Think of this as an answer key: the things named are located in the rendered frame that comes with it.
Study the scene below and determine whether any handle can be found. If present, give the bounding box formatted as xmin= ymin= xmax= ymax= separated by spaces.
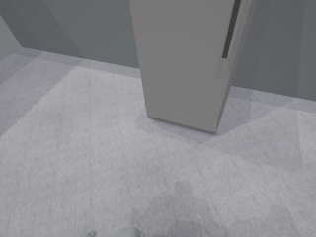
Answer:
xmin=222 ymin=0 xmax=241 ymax=58

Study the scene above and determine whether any fridge door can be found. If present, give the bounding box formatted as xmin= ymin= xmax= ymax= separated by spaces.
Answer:
xmin=129 ymin=0 xmax=252 ymax=132

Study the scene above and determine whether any robot left thigh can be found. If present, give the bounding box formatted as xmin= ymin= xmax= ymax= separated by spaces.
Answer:
xmin=115 ymin=227 xmax=145 ymax=237

